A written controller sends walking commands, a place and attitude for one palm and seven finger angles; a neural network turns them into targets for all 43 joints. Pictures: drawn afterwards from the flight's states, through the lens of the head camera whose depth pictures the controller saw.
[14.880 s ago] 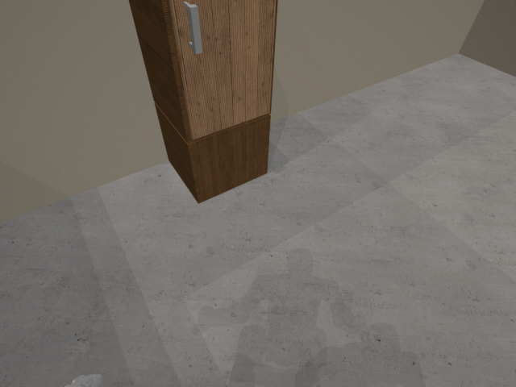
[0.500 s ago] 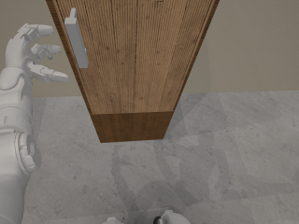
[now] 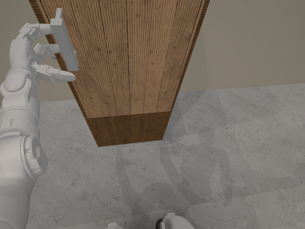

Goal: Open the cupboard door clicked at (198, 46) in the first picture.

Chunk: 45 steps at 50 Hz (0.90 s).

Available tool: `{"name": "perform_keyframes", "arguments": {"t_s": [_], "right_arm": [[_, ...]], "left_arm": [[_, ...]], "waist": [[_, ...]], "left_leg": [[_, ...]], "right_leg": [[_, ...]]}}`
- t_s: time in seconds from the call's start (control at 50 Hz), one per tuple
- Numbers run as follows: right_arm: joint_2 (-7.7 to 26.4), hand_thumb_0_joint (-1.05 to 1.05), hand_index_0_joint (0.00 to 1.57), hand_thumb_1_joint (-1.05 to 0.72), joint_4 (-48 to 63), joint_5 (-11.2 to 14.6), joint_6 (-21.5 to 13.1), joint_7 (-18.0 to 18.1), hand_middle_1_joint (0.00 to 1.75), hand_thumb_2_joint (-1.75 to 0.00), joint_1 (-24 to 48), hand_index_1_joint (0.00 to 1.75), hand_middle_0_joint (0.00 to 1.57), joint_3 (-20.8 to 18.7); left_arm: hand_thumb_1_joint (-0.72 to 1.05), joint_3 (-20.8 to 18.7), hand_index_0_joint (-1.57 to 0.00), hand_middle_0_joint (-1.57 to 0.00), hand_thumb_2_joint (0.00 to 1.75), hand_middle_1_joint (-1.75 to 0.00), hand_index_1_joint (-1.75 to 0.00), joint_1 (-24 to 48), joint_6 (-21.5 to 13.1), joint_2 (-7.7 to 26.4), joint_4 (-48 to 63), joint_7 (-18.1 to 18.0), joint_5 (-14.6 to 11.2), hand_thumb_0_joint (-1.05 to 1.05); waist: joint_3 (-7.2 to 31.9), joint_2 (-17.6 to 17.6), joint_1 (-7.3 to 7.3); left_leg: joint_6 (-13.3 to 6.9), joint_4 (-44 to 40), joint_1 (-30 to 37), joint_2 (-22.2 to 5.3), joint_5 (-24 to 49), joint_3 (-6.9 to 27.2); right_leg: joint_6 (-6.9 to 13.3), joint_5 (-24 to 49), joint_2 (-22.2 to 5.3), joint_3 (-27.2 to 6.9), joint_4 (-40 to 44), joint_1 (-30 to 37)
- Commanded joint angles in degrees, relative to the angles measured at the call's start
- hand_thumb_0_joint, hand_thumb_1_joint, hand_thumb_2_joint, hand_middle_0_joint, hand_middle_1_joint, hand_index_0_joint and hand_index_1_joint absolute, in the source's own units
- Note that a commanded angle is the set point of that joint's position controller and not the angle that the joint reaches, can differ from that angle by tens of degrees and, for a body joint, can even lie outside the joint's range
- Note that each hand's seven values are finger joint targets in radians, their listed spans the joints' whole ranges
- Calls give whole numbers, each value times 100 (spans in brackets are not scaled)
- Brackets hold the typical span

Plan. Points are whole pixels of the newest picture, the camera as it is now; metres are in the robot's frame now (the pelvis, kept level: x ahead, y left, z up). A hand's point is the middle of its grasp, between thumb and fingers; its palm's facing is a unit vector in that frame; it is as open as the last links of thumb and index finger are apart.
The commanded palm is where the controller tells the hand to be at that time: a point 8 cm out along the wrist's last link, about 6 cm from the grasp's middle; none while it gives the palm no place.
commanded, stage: slide the fingers in behind the handle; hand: left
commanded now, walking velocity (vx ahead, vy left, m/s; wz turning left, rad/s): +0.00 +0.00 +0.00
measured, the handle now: (67, 41) +0.57 +0.16 +0.13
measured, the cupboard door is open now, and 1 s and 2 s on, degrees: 0 0 0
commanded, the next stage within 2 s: close the thumb around the handle in 1.20 s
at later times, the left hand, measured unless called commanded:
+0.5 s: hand (68, 57) +0.52 +0.16 +0.12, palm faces +0.03 -1.00 +0.00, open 14.0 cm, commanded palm +0.49 +0.21 +0.13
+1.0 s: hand (72, 59) +0.51 +0.15 +0.13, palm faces +0.03 -1.00 +0.00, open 14.0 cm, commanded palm +0.48 +0.19 +0.13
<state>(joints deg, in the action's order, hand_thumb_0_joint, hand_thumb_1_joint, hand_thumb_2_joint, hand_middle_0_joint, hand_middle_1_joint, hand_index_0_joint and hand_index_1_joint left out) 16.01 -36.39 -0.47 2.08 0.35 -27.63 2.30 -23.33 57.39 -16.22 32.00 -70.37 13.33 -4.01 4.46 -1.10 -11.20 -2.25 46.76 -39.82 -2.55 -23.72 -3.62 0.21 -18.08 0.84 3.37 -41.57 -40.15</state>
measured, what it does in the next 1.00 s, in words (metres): stands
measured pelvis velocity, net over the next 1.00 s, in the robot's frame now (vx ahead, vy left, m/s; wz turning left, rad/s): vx -0.01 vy -0.01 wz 0.01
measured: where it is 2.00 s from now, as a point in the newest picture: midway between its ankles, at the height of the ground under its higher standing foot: outside the picture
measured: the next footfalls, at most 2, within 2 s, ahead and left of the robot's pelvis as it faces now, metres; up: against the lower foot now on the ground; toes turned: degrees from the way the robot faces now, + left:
none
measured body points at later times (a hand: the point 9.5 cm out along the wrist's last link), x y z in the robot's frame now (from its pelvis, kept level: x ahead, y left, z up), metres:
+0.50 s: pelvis +0.00 -0.01 +0.00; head +0.10 +0.00 +0.44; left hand +0.51 +0.21 +0.13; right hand +0.01 -0.28 -0.11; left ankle -0.02 +0.09 -0.70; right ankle +0.01 -0.12 -0.70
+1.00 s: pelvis -0.01 -0.01 +0.00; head +0.08 +0.00 +0.44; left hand +0.50 +0.20 +0.13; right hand -0.01 -0.28 -0.11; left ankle -0.02 +0.09 -0.70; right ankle +0.01 -0.12 -0.70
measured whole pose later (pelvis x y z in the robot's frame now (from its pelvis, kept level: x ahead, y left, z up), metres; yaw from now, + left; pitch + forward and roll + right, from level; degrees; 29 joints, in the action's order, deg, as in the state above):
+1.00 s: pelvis -0.01 -0.01 +0.00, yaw +1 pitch +15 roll -2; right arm 15.9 -36.9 -0.3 0.4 -0.1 -25.1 1.4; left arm -19.3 56.5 -18.5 25.3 -69.3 8.0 -4.3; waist 4.5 -1.1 -10.0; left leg -1.5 45.5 -37.8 -2.3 -22.7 -3.3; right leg 1.0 -18.1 0.7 3.6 -41.8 -38.7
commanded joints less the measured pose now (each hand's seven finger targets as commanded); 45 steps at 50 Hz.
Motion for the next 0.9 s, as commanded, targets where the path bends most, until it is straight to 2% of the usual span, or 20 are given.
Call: {"name": "perform_keyframes", "arguments": {"t_s": [0.0, 0.04, 0.06, 0.12, 0.16, 0.26, 0.28, 0.32, 0.4, 0.42, 0.48, 0.52, 0.54, 0.58, 0.7, 0.74, 0.8, 0.82, 0.86, 0.88], "right_arm": [[1034, 0, 20, -90, 305, 10, -91, 39, 30, -90, -824, 30, 20, -400], [1020, 0, 20, -90, 274, 11, -99, 31, 30, -90, -822, 30, 20, -420], [1026, 0, 20, -90, 276, 17, -100, 31, 30, -90, -812, 30, 20, -419], [1020, 0, 20, -90, 243, 16, -107, 49, 30, -90, -787, 30, 20, -401], [991, 0, 20, -90, 250, 11, -128, 29, 30, -90, -769, 30, 20, -400], [972, 0, 20, -90, 275, 13, -139, 12, 30, -90, -724, 30, 20, -415], [956, 0, 20, -90, 294, 7, -141, 4, 30, -90, -693, 30, 20, -396], [953, 0, 20, -90, 307, 15, -127, 15, 30, -90, -674, 30, 20, -393], [937, 0, 20, -90, 344, 10, -127, 18, 30, -90, -665, 30, 20, -403], [929, 0, 20, -90, 329, 11, -135, 12, 30, -90, -636, 30, 20, -413], [927, 0, 20, -90, 311, 25, -127, 5, 30, -90, -629, 30, 20, -412], [931, 0, 20, -90, 311, 23, -131, 19, 30, -90, -622, 30, 20, -417], [907, 0, 20, -90, 329, 24, -140, 16, 30, -90, -599, 30, 20, -413], [915, 0, 20, -90, 271, 20, -159, 15, 30, -90, -614, 30, 20, -417], [922, 0, 20, -90, 291, 19, -186, 12, 30, -90, -614, 30, 20, -411], [899, 0, 20, -90, 279, 31, -199, 1, 30, -90, -577, 30, 20, -413], [931, 0, 20, -90, 260, 22, -212, 18, 30, -90, -608, 30, 20, -420], [927, 0, 20, -90, 270, 27, -221, 14, 30, -90, -578, 30, 20, -422], [902, 0, 20, -90, 262, 22, -251, 3, 30, -90, -566, 30, 20, -424], [924, 0, 20, -90, 252, 22, -259, 0, 30, -90, -586, 30, 20, -429]], "left_arm": [[-50, 64, -30, -30, 30, -120, -120, 2875, -416, 1235, 1406, -63, -52, 0], [-50, 72, -30, -30, 30, -120, -120, 2840, -420, 1143, 1419, -74, -87, 0], [-50, 48, -30, -30, 30, -120, -120, 2741, -390, 1107, 1309, -75, -130, 0], [-50, 69, -30, -30, 30, -120, -120, 2936, -354, 1123, 1251, -123, -107, 0], [-50, 236, -30, -30, 30, -120, -120, 2986, -350, 903, 1318, -179, -90, 0], [-50, 56, -30, -30, 30, -120, -120, 2707, -412, 990, 1254, -296, -87, 0], [-50, 181, -30, -30, 30, -120, -120, 2786, -381, 851, 1267, -302, -80, 0], [-50, 137, -30, -30, 30, -120, -120, 2858, -416, 961, 1340, -340, -23, 0], [-50, 158, -30, -30, 30, -120, -120, 2771, -461, 801, 1453, -390, -106, 0], [-50, 143, -30, -30, 30, -120, -120, 2888, -488, 822, 1595, -398, -107, 0], [-50, 208, -30, -30, 30, -120, -120, 2698, -415, 718, 1328, -409, -88, 0], [-50, 120, -30, -30, 30, -120, -120, 2854, -477, 870, 1516, -424, -79, 0], [-50, 207, -30, -30, 30, -120, -120, 2762, -483, 726, 1505, -422, -80, 0], [-50, 216, -30, -30, 30, -120, -120, 2800, -460, 676, 1381, -439, -117, 0], [-50, 133, -30, -30, 30, -120, -120, 2708, -508, 756, 1368, -465, -123, 0], [-50, 334, -30, -30, 30, -120, -120, 2709, -488, 503, 1322, -463, -113, 0], [-50, 152, -30, -30, 30, -120, -120, 2831, -521, 709, 1327, -518, -132, 0], [-50, 121, -30, -30, 30, -120, -120, 2885, -545, 799, 1415, -525, -108, 0], [-50, 322, -30, -30, 30, -120, -120, 2950, -592, 537, 1479, -536, -93, 0], [-50, 191, -30, -30, 30, -120, -120, 2813, -603, 677, 1393, -549, -79, 0]], "waist": [[2415, -751, 48], [2556, -756, 67], [2484, -570, 63], [2340, -601, 17], [2347, -568, -26], [2582, -463, 115], [2453, -481, 48], [2503, -610, 101], [2599, -402, 94], [2693, -554, 110], [2437, -242, 82], [2596, -471, 118], [2606, -499, 136], [2416, -258, 71], [2433, -226, 131], [2329, -284, 76], [2355, -197, 74], [2450, -407, 109], [2476, -417, 59], [2450, -375, 133]], "left_leg": [[88, -463, 1794, 72, 2572, 594], [109, -458, 1952, 57, 2657, 613], [95, -450, 1863, 58, 2619, 592], [79, -461, 1722, 81, 2481, 582], [80, -456, 1764, 86, 2497, 585], [70, -390, 1718, 126, 2666, 517], [56, -417, 1639, 138, 2570, 483], [67, -412, 1686, 142, 2630, 501], [43, -410, 1709, 162, 2750, 474], [61, -408, 1774, 156, 2751, 466], [32, -454, 1524, 173, 2475, 421], [37, -459, 1599, 190, 2500, 414], [44, -457, 1642, 195, 2512, 415], [30, -491, 1493, 189, 2304, 399], [14, -522, 1337, 226, 2165, 377], [23, -538, 1393, 223, 2094, 368], [8, -530, 1349, 226, 2040, 381], [22, -535, 1381, 233, 2005, 364], [37, -545, 1519, 222, 2032, 401], [48, -542, 1495, 213, 2018, 418]], "right_leg": [[108, 1813, 205, -120, 264, 891], [100, 1840, 212, -118, 271, 869], [95, 1880, 215, -123, 281, 917], [88, 1866, 194, -132, 275, 901], [76, 1866, 191, -128, 275, 854], [78, 2160, 184, -176, 225, 1139], [64, 2180, 178, -182, 245, 1133], [79, 2192, 166, -180, 210, 1139], [75, 2389, 182, -186, 218, 1320], [64, 2398, 173, -203, 219, 1307], [57, 2330, 180, -210, 277, 1373], [68, 2374, 163, -236, 263, 1461], [77, 2362, 166, -228, 261, 1424], [57, 2266, 169, -229, 319, 1436], [77, 2247, 155, -254, 317, 1606], [68, 2160, 155, -248, 353, 1451], [74, 2096, 157, -259, 344, 1494], [63, 2074, 145, -294, 355, 1497], [67, 2007, 150, -257, 351, 1372], [85, 1946, 157, -240, 335, 1359]]}}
